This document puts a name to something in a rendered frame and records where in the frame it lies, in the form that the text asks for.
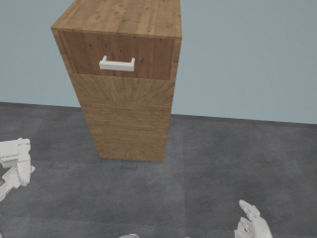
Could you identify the handle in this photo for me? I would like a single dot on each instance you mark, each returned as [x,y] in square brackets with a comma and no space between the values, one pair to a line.
[117,65]

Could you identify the left robot hand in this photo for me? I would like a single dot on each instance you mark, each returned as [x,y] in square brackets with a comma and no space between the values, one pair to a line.
[14,154]

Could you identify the cabinet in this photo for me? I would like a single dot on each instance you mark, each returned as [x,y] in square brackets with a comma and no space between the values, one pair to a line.
[128,117]

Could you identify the right robot hand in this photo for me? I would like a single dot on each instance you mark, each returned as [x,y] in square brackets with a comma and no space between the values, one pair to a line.
[257,228]

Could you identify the drawer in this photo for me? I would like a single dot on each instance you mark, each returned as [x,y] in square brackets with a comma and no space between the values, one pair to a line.
[153,56]

